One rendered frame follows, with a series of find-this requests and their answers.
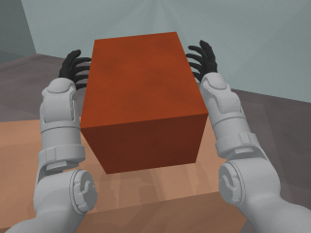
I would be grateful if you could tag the carton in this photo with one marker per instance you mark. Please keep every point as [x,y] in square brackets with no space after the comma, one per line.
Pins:
[142,108]

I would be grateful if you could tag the right robot upper arm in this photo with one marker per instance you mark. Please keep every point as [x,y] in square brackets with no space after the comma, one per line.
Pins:
[252,185]

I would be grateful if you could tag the robot right forearm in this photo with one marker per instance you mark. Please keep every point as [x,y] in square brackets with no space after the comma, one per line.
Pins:
[233,135]

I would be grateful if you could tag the left robot upper arm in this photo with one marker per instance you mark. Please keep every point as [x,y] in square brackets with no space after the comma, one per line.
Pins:
[61,202]

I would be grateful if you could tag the robot left hand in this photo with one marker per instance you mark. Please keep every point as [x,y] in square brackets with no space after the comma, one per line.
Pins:
[69,69]

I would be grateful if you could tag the pedestal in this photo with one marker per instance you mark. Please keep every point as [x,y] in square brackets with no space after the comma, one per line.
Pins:
[173,199]

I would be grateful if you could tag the robot right hand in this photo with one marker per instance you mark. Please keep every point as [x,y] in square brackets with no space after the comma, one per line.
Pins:
[207,60]

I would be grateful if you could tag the robot left forearm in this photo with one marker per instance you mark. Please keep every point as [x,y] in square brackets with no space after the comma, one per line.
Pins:
[60,130]

